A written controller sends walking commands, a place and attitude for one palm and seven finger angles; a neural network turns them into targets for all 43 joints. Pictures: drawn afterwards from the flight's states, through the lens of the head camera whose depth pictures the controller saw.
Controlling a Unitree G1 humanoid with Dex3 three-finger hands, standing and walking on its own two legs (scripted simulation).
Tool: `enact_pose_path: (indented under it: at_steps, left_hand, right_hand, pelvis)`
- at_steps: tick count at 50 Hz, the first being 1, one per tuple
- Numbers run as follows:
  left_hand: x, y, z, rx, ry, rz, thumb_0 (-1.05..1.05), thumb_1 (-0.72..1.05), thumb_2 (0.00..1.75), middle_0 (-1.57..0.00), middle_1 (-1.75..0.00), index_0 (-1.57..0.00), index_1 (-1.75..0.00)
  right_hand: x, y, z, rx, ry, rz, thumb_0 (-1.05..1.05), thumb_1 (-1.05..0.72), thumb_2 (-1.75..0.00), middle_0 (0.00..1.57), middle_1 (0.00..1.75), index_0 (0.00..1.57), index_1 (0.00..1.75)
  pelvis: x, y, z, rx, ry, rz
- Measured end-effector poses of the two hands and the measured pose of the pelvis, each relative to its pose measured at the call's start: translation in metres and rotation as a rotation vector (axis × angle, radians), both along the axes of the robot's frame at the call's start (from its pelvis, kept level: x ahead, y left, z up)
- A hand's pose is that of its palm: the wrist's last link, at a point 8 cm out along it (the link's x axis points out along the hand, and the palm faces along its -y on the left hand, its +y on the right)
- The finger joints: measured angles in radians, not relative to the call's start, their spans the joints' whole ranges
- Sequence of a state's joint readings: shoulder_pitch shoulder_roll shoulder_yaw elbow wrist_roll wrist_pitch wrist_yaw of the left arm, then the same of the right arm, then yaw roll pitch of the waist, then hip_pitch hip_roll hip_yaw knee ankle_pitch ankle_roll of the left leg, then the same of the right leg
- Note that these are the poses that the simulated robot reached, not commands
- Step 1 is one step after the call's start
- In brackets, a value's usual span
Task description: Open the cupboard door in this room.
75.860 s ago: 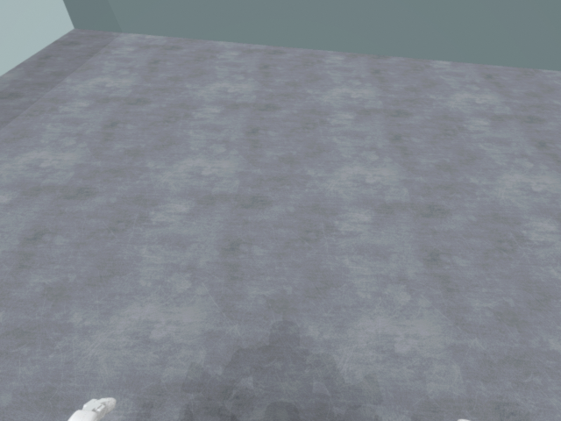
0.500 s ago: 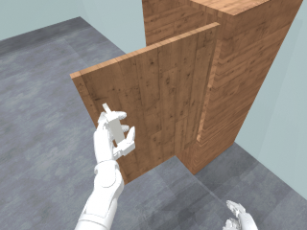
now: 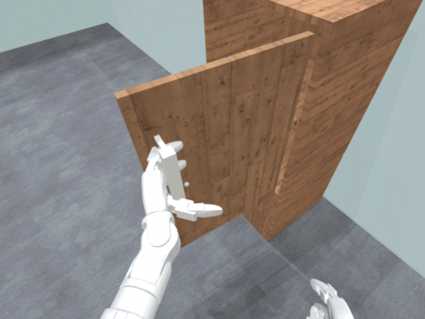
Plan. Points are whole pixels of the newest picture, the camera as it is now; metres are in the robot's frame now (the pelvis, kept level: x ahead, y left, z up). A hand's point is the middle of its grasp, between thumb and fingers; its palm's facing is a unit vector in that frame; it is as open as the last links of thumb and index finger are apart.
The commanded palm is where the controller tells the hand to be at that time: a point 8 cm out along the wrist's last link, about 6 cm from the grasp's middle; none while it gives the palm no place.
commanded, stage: open thumb and fingers to let go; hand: left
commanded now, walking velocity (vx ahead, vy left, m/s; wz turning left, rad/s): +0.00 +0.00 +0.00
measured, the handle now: (169, 170) +0.38 +0.11 +0.08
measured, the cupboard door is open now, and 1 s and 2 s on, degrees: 83 87 86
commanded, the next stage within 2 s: slide the hand sideways off the handle in 0.08 s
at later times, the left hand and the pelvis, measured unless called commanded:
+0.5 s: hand (177, 198) +0.31 +0.09 +0.08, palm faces -0.24 -0.97 +0.01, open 15.9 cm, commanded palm +0.29 +0.13 +0.08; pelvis +0.00 +0.03 +0.00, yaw +0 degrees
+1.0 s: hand (164, 219) +0.27 +0.10 +0.08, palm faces -0.15 -0.99 -0.04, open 16.0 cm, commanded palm +0.25 +0.18 +0.08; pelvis +0.02 +0.00 +0.00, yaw -1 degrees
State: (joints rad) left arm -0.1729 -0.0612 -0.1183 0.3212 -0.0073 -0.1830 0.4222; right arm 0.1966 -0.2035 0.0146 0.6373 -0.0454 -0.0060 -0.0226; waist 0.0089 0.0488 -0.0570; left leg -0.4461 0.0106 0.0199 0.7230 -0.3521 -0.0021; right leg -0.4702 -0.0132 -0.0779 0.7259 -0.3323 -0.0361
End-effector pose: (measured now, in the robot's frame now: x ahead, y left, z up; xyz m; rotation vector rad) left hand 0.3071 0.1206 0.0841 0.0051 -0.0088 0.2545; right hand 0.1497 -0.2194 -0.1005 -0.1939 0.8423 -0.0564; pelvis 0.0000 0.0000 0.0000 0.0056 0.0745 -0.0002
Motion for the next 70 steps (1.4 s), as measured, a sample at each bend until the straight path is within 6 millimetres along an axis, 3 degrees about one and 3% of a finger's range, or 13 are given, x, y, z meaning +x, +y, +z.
enact_pose_path:
  at_steps: [11, 16, 20, 24, 33, 42, 55, 63, 70]
  left_hand:
    - [-0.001, 0.006, -0.001, 0.013, -0.010, -0.034, -0.01, -0.50, 0.30, -0.47, -0.68, -0.44, -0.69]
    - [-0.002, 0.021, -0.002, 0.133, -0.033, -0.318, -0.02, -0.50, 0.30, -0.38, -0.54, -0.29, -0.55]
    - [-0.001, 0.027, -0.001, 0.088, 0.001, -0.490, -0.02, -0.50, 0.30, -0.28, -0.43, -0.20, -0.44]
    - [-0.004, 0.024, -0.001, -0.010, 0.014, -0.500, -0.02, -0.50, 0.29, -0.22, -0.37, -0.21, -0.41]
    - [-0.023, 0.011, -0.004, 0.000, -0.003, -0.465, -0.02, -0.50, 0.30, -0.20, -0.36, -0.20, -0.35]
    - [-0.034, 0.023, -0.006, 0.035, 0.032, -0.450, -0.02, -0.50, 0.30, -0.20, -0.34, -0.20, -0.33]
    - [-0.060, 0.054, -0.005, 0.054, 0.049, -0.382, -0.02, -0.50, 0.30, -0.22, -0.34, -0.21, -0.33]
    - [-0.078, 0.080, -0.002, 0.063, 0.036, -0.343, -0.02, -0.50, 0.30, -0.20, -0.33, -0.19, -0.32]
    - [-0.087, 0.100, -0.005, 0.060, 0.039, -0.343, -0.02, -0.50, 0.30, -0.16, -0.31, -0.16, -0.31]
  right_hand:
    - [0.007, 0.025, 0.001, 0.006, -0.002, 0.038, 0.01, -0.90, -0.90, 0.20, 0.30, 0.20, 0.30]
    - [0.003, 0.029, 0.002, 0.000, -0.018, 0.034, 0.01, -0.90, -0.90, 0.20, 0.30, 0.21, 0.30]
    - [-0.001, 0.030, 0.005, 0.002, -0.045, 0.014, 0.01, -0.90, -0.90, 0.20, 0.30, 0.21, 0.30]
    - [-0.001, 0.031, 0.010, 0.014, -0.083, 0.005, 0.01, -0.90, -0.90, 0.20, 0.30, 0.21, 0.30]
    - [0.008, 0.034, 0.019, 0.048, -0.128, 0.019, 0.01, -0.90, -0.90, 0.20, 0.30, 0.21, 0.30]
    - [0.023, 0.022, 0.020, 0.044, -0.132, 0.011, 0.01, -0.90, -0.90, 0.20, 0.30, 0.21, 0.30]
    - [0.041, -0.012, 0.023, 0.009, -0.177, 0.011, 0.01, -0.90, -0.90, 0.20, 0.30, 0.20, 0.30]
    - [0.041, -0.027, 0.021, -0.016, -0.203, 0.009, 0.01, -0.90, -0.90, 0.20, 0.30, 0.20, 0.30]
    - [0.033, -0.028, 0.019, -0.037, -0.211, 0.011, 0.01, -0.90, -0.90, 0.20, 0.30, 0.20, 0.30]
  pelvis:
    - [-0.002, 0.016, -0.003, -0.009, 0.001, 0.003]
    - [-0.004, 0.020, -0.004, -0.009, -0.005, 0.010]
    - [-0.005, 0.026, -0.004, -0.016, -0.020, 0.014]
    - [-0.003, 0.030, -0.003, -0.013, -0.024, 0.005]
    - [0.003, 0.027, -0.003, -0.004, -0.020, -0.023]
    - [0.012, 0.014, -0.001, -0.002, -0.021, -0.027]
    - [0.021, -0.009, -0.001, 0.003, -0.010, -0.010]
    - [0.018, -0.016, -0.004, 0.002, -0.005, 0.002]
    - [0.011, -0.012, -0.007, -0.006, -0.003, 0.012]
